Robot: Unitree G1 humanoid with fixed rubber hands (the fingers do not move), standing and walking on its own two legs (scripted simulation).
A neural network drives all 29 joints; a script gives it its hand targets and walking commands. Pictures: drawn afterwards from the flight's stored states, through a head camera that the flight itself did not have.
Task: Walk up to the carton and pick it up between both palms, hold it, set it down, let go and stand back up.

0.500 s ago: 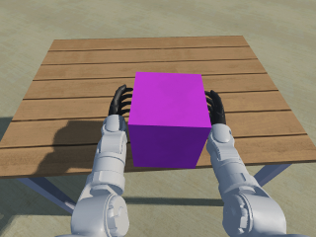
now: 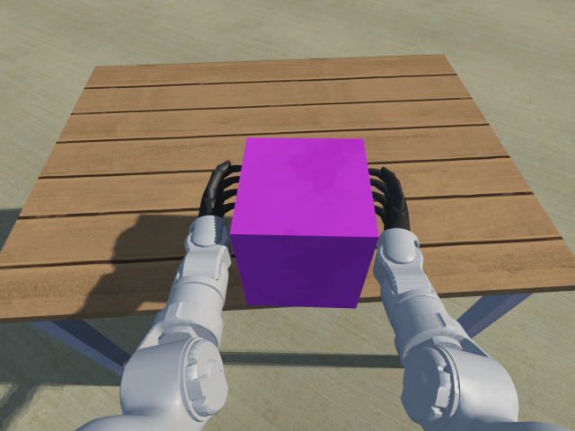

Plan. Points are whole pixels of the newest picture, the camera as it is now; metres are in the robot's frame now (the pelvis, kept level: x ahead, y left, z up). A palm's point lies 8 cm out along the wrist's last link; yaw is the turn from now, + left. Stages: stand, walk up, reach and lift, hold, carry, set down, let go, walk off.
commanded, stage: set down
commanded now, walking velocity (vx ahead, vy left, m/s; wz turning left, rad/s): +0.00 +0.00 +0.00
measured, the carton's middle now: (302, 225) +0.41 +0.03 +0.03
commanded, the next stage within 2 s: none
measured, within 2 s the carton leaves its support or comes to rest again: rests again in 0.02 s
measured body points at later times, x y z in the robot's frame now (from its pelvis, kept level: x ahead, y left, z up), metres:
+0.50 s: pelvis -0.01 +0.00 +0.00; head +0.05 +0.02 +0.44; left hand +0.41 +0.16 +0.05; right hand +0.41 -0.10 +0.05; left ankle -0.01 +0.11 -0.75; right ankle -0.01 -0.11 -0.75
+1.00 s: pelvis -0.01 +0.00 +0.00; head +0.06 +0.03 +0.44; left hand +0.41 +0.16 +0.05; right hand +0.41 -0.10 +0.05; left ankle -0.01 +0.11 -0.75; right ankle -0.01 -0.11 -0.75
